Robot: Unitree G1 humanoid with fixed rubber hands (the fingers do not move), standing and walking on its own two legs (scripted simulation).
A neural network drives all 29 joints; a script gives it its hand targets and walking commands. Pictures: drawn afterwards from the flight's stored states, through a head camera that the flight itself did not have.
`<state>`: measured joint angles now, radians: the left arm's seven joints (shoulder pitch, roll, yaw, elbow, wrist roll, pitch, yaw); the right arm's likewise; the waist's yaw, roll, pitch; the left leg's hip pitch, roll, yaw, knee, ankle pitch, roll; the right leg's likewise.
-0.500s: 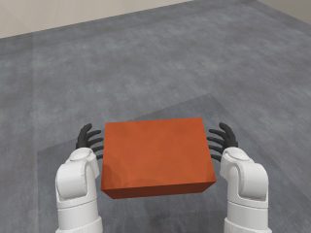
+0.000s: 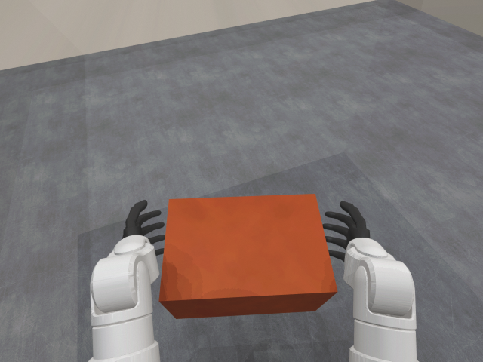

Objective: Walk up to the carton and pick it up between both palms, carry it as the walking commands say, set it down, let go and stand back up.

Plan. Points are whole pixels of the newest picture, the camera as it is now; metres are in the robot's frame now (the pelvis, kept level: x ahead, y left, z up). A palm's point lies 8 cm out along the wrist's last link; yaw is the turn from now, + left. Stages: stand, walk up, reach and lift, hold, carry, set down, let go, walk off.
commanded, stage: carry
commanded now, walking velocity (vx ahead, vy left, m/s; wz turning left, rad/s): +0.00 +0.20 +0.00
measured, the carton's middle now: (244, 257) +0.30 +0.01 -0.01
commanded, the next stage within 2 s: none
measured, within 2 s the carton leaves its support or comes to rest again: neither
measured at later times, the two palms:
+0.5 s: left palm (14, 308) +0.19 +0.33 +0.07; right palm (251, 281) +0.22 +0.00 +0.08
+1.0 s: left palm out of the picture +0.17 +0.38 +0.10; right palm (210, 341) +0.14 +0.05 +0.09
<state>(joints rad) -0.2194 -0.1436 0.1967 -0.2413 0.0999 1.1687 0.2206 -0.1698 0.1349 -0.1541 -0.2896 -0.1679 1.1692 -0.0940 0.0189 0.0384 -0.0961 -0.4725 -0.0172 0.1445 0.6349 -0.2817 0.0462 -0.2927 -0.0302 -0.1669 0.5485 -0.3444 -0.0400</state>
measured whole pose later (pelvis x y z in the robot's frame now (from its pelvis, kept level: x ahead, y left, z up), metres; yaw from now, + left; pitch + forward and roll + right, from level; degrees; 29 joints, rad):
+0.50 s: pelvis -0.06 +0.14 +0.01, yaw +1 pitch +4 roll -2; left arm -0.18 -0.13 0.20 -0.30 0.09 1.20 0.25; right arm -0.20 0.14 -0.15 -0.24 -0.14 1.17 -0.10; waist 0.04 -0.01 -0.05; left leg -0.38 0.04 0.09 0.53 -0.22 0.04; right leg -0.54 -0.07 -0.11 1.08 -0.52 0.05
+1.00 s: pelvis -0.12 +0.23 +0.01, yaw -1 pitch +3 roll +4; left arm -0.24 -0.15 0.21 -0.27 0.15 1.17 0.16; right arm -0.20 0.14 -0.15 -0.32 -0.11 1.18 -0.15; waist -0.05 -0.02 -0.05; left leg -0.46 0.03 0.06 0.78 -0.37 -0.04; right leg -0.31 -0.19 -0.10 0.53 -0.27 0.06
